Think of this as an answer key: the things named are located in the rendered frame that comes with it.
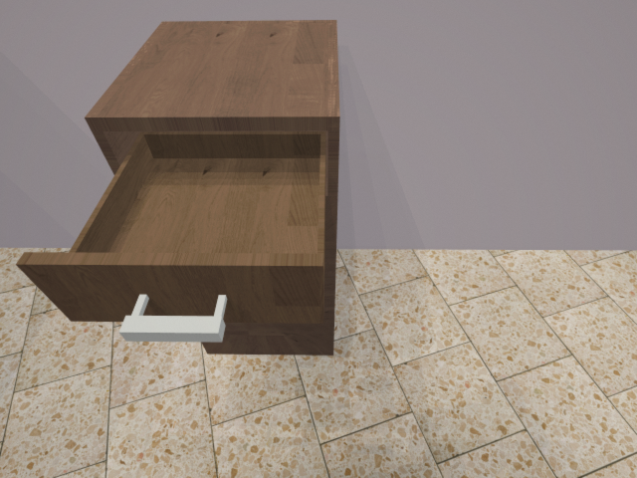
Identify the cabinet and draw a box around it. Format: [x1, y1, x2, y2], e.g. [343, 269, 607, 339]
[85, 20, 340, 356]

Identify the handle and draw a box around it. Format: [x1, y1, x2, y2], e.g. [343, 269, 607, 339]
[119, 295, 227, 343]

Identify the drawer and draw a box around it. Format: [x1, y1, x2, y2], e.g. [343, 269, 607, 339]
[16, 131, 325, 324]

